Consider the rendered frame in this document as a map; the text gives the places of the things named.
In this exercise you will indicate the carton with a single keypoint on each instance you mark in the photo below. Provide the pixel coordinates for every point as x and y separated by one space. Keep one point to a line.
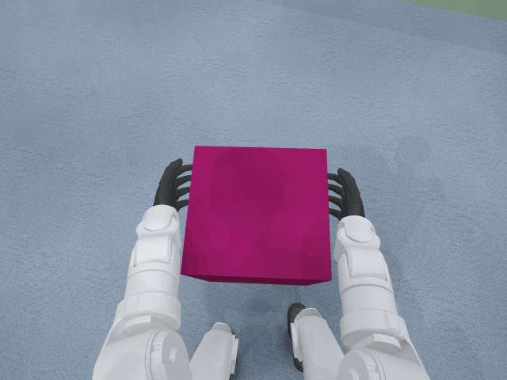
258 215

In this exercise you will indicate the robot left upper arm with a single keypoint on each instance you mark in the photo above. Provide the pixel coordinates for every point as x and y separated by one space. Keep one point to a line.
157 354

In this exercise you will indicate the right robot forearm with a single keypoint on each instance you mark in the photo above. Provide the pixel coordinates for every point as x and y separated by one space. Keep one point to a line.
370 318

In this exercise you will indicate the right robot hand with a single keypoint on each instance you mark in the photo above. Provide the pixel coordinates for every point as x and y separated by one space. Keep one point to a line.
351 203

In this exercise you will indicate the robot right shin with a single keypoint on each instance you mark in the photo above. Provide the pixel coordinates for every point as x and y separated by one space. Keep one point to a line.
308 312

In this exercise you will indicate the left robot hand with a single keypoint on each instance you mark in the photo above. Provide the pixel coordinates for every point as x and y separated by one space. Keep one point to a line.
167 192

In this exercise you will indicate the robot right foot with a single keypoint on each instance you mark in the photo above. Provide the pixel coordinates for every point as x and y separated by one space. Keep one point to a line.
293 310

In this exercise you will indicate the robot right upper arm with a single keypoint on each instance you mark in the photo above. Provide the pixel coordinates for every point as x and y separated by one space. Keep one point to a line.
369 364

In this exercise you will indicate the left robot forearm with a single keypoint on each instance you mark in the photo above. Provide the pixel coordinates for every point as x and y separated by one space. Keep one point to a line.
150 299

